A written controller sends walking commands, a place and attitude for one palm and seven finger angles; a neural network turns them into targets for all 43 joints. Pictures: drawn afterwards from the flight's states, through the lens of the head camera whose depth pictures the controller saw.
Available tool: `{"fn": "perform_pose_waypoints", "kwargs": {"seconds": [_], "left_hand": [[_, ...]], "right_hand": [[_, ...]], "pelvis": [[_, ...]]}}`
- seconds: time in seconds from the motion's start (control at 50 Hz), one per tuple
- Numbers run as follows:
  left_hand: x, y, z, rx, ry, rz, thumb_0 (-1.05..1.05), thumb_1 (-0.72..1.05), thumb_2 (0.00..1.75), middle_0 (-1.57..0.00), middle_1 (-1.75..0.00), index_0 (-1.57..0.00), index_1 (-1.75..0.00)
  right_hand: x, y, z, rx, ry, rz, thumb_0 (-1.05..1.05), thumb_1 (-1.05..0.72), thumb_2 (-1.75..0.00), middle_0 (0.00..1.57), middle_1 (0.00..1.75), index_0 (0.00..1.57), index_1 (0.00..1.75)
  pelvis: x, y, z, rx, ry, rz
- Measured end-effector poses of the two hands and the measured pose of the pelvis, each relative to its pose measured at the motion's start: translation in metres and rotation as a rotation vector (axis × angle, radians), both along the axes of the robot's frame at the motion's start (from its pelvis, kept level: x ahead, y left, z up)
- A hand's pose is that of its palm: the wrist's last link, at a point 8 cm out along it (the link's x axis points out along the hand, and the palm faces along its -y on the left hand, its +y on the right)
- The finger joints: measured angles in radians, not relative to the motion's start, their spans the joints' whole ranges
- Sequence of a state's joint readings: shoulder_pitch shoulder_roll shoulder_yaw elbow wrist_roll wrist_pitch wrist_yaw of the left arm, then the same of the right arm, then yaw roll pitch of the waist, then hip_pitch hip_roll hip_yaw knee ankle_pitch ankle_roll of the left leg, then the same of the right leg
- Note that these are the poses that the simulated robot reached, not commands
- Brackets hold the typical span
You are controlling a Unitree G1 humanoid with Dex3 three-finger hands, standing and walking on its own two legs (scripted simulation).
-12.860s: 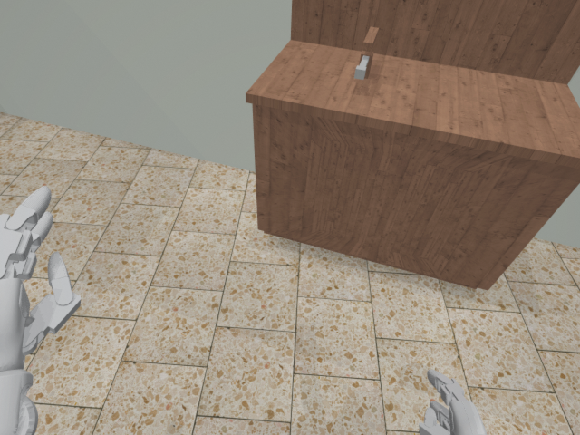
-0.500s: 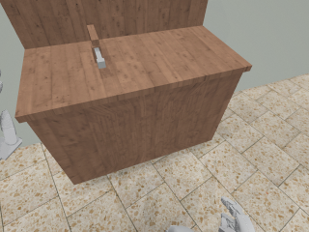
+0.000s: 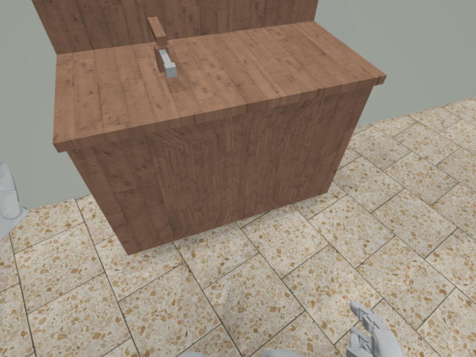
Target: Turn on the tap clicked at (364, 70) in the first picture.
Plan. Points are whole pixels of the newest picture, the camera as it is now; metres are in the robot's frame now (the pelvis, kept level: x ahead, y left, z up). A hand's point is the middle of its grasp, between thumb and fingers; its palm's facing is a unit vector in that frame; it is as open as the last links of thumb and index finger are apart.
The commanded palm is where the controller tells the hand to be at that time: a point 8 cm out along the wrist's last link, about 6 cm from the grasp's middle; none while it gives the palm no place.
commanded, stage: come to a stop and stand still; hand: left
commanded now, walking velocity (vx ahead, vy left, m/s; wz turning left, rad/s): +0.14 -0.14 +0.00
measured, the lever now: (170, 70) +0.79 +0.16 +0.07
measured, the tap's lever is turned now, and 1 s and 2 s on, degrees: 0 0 0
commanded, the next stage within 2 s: look again from close up in 0.42 s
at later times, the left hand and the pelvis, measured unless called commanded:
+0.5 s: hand out of the picture +0.18 +0.27 +0.22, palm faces +0.46 -0.76 -0.46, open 7.4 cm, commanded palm +0.12 +0.29 +0.22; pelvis -0.03 +0.01 +0.03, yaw +2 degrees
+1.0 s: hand out of the picture +0.24 +0.26 +0.22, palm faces +0.40 -0.82 -0.40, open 7.4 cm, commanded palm +0.18 +0.28 +0.22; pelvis +0.02 +0.00 +0.04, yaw -1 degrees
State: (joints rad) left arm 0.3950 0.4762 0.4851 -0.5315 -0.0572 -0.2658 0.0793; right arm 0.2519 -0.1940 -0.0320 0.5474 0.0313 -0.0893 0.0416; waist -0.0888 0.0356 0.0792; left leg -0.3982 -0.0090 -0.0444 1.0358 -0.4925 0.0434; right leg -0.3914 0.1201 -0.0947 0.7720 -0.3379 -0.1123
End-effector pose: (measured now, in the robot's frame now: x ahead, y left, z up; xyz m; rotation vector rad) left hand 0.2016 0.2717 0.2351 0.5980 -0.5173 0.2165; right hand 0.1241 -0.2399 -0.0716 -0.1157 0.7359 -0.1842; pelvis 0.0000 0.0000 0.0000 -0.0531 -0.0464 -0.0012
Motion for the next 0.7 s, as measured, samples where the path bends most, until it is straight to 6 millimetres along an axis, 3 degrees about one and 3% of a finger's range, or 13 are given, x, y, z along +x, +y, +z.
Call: {"fn": "perform_pose_waypoints", "kwargs": {"seconds": [0.14, 0.24, 0.34, 0.44, 0.52, 0.58, 0.64, 0.7], "left_hand": [[-0.047, 0.027, -0.025, -0.123, 0.122, 0.130, 0.01, 0.89, 0.90, -0.21, -0.30, -0.21, -0.30], [-0.062, 0.038, -0.027, -0.200, 0.088, 0.162, 0.01, 0.89, 0.90, -0.21, -0.30, -0.21, -0.30], [-0.059, 0.042, -0.009, -0.177, 0.071, 0.172, 0.01, 0.89, 0.90, -0.21, -0.30, -0.21, -0.30], [-0.065, 0.036, 0.004, -0.121, 0.117, 0.197, 0.01, 0.89, 0.90, -0.21, -0.30, -0.21, -0.30], [-0.070, 0.031, -0.005, -0.109, 0.129, 0.238, 0.01, 0.89, 0.90, -0.21, -0.30, -0.21, -0.30], [-0.058, 0.046, 0.009, -0.105, 0.041, 0.251, 0.01, 0.88, 0.90, -0.21, -0.30, -0.22, -0.30], [-0.041, 0.055, 0.013, -0.173, -0.021, 0.253, 0.01, 0.89, 0.90, -0.21, -0.30, -0.21, -0.30], [-0.030, 0.038, -0.001, -0.204, 0.016, 0.174, 0.01, 0.89, 0.90, -0.20, -0.30, -0.21, -0.30]], "right_hand": [[-0.034, 0.002, 0.005, -0.051, 0.149, 0.020, 0.01, -0.90, -0.89, 0.20, 0.30, 0.20, 0.30], [-0.032, 0.012, 0.017, -0.135, 0.106, 0.070, 0.01, -0.90, -0.89, 0.20, 0.30, 0.20, 0.30], [-0.019, 0.033, 0.026, -0.052, -0.010, 0.070, 0.01, -0.90, -0.89, 0.20, 0.30, 0.20, 0.30], [-0.008, 0.047, 0.029, 0.032, -0.046, 0.103, 0.01, -0.90, -0.89, 0.20, 0.30, 0.21, 0.30], [0.002, 0.041, 0.014, 0.038, -0.025, 0.141, 0.01, -0.90, -0.89, 0.20, 0.30, 0.21, 0.30], [0.003, 0.034, 0.011, -0.007, 0.039, 0.201, 0.01, -0.90, -0.89, 0.20, 0.30, 0.21, 0.30], [0.005, 0.026, 0.020, -0.027, 0.052, 0.211, 0.01, -0.90, -0.89, 0.20, 0.30, 0.21, 0.30], [0.008, 0.018, 0.033, -0.050, 0.006, 0.171, 0.01, -0.90, -0.89, 0.20, 0.30, 0.21, 0.30]], "pelvis": [[-0.015, 0.004, 0.014, 0.028, 0.024, 0.001], [-0.025, 0.018, 0.018, 0.067, 0.018, 0.016], [-0.033, 0.021, 0.027, 0.075, -0.012, 0.026], [-0.028, 0.014, 0.034, 0.047, 0.008, 0.028], [-0.026, 0.004, 0.025, 0.042, 0.005, 0.043], [-0.032, -0.001, 0.029, 0.038, -0.015, 0.046], [-0.033, -0.003, 0.034, 0.044, -0.008, 0.030], [-0.029, 0.002, 0.035, 0.047, -0.002, 0.009]]}}
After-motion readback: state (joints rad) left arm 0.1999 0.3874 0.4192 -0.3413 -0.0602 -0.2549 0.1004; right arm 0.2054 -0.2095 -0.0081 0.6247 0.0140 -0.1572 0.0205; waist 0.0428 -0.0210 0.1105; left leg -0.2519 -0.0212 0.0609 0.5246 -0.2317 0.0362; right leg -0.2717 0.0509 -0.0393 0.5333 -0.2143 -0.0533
